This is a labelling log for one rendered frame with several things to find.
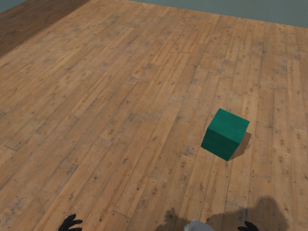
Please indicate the robot right thigh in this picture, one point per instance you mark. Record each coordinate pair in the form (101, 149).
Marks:
(198, 226)

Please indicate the right robot hand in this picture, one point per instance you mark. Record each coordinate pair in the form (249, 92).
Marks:
(250, 227)

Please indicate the carton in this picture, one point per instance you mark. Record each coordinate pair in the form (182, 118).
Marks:
(224, 134)

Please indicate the left robot hand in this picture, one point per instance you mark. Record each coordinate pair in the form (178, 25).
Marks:
(68, 222)

